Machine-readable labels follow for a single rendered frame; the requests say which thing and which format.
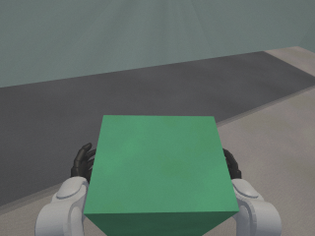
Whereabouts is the left robot hand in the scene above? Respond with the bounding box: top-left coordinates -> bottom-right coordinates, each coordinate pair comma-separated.
70,143 -> 96,184

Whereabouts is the robot right forearm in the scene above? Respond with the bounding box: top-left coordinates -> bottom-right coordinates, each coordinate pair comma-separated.
231,178 -> 283,236

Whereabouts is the carton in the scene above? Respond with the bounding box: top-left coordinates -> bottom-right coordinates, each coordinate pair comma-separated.
84,115 -> 240,236

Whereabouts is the right robot hand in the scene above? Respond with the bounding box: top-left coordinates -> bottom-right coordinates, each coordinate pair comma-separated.
222,148 -> 242,180

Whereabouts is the robot left forearm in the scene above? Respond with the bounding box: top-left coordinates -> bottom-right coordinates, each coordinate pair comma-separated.
34,176 -> 90,236

